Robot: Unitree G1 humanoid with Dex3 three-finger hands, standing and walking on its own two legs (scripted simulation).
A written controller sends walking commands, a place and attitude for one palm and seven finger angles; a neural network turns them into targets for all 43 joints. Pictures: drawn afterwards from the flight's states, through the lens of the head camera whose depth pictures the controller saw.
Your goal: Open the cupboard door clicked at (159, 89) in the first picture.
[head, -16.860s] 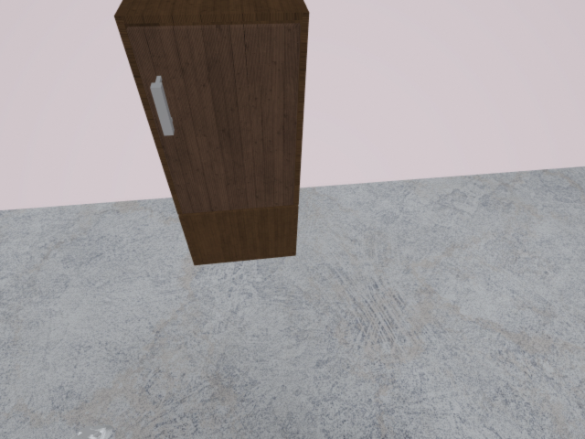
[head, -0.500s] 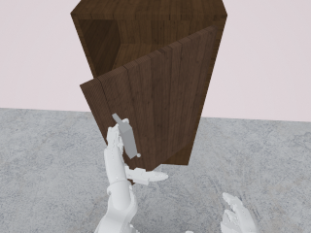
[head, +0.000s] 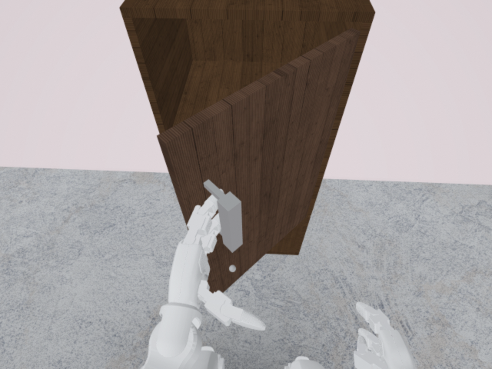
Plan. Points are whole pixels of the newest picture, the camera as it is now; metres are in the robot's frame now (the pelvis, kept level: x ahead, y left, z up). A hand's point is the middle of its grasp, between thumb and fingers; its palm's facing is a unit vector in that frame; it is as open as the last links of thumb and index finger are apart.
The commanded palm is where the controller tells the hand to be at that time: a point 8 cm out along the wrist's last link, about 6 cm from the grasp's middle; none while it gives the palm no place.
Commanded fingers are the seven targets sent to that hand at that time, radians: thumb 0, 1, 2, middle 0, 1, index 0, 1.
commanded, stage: slide the hand sideways off the handle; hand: left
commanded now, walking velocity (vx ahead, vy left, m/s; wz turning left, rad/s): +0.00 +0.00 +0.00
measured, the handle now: (222, 216) +0.34 +0.06 +0.07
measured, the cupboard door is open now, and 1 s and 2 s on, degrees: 46 46 46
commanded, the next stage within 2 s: draw the hand back to the body in 0.82 s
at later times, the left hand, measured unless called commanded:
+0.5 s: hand (203, 296) +0.22 +0.07 +0.06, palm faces -0.05 -1.00 +0.00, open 16.3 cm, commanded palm +0.19 +0.13 +0.06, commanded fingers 0.00 -0.50 0.30 -0.15 -0.30 -0.15 -0.30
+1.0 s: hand (180, 319) +0.19 +0.10 +0.07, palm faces -0.06 -1.00 -0.02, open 16.3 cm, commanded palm +0.16 +0.16 +0.08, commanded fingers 0.00 -0.50 0.30 -0.15 -0.30 -0.15 -0.30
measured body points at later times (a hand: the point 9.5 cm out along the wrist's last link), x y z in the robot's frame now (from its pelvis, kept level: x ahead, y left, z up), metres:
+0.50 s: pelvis +0.01 -0.01 -0.01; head +0.06 -0.02 +0.44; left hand +0.21 +0.13 +0.07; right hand +0.20 -0.22 -0.08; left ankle +0.03 +0.12 -0.67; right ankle +0.00 -0.12 -0.67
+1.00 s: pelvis +0.00 -0.02 -0.02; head +0.05 -0.03 +0.43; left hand +0.18 +0.15 +0.07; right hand +0.19 -0.24 -0.09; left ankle +0.03 +0.12 -0.67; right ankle +0.00 -0.12 -0.67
